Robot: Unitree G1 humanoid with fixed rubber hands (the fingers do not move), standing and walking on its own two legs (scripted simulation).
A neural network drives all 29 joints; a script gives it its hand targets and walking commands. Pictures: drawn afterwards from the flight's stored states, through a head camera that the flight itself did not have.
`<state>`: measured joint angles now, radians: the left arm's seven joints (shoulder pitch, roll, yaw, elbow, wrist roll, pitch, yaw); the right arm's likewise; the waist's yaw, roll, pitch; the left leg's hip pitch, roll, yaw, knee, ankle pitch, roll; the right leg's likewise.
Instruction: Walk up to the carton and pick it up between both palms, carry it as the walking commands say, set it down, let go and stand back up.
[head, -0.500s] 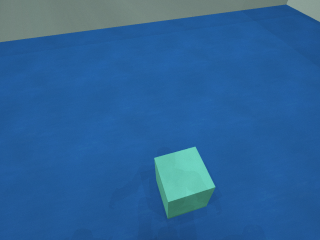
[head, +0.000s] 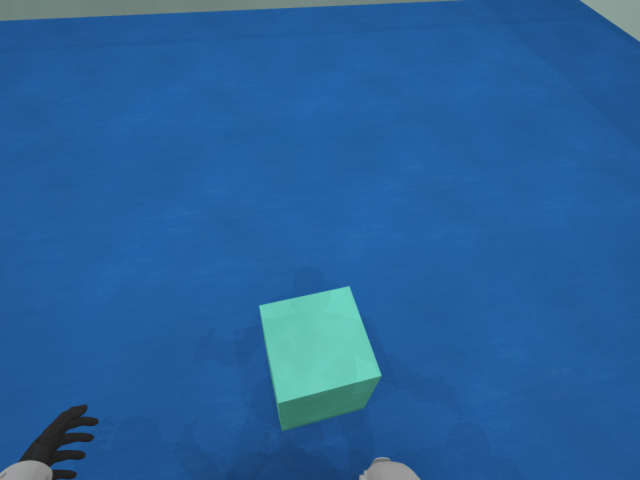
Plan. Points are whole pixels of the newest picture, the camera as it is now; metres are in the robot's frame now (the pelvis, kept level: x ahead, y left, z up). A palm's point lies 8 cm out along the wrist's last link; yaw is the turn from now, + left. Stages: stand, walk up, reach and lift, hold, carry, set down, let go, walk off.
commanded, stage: walk up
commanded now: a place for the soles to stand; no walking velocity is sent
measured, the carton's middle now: (314, 360) +0.47 -0.01 -0.60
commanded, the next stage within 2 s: none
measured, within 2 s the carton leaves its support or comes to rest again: neither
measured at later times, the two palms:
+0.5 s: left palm out of the picture +0.08 +0.17 -0.11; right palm out of the picture +0.16 -0.56 -0.05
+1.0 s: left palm out of the picture -0.12 +0.13 -0.05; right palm out of the picture +0.27 -0.49 -0.09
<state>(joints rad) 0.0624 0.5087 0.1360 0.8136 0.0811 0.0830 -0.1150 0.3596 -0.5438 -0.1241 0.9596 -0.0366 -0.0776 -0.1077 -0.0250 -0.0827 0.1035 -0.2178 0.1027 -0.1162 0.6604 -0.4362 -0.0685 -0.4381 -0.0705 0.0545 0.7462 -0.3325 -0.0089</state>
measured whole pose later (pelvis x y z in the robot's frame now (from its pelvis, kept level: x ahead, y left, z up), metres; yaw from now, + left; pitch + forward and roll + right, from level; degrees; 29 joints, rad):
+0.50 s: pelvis +0.03 -0.20 -0.02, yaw +8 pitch -3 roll +0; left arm 0.20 0.53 0.12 0.75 0.02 0.10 -0.09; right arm 0.29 -0.55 -0.10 0.79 -0.05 -0.07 -0.09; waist 0.01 -0.06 0.12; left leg -0.48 0.17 -0.06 0.86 -0.34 0.00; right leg -0.44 -0.10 0.07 0.95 -0.48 -0.01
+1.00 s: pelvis +0.01 -0.23 +0.00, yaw +19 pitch +0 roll +1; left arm 0.37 0.57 0.07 0.86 0.03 -0.06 0.07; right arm 0.13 -0.51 -0.10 0.76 -0.03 0.03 0.07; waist 0.07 0.03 0.13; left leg -0.45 0.00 -0.04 0.81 -0.46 0.03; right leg -0.39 -0.21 -0.09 0.79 -0.37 0.05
